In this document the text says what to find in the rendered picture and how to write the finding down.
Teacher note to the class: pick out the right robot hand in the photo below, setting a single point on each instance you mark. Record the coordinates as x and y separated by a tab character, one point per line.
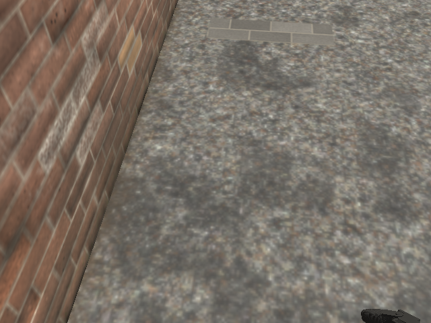
387	316

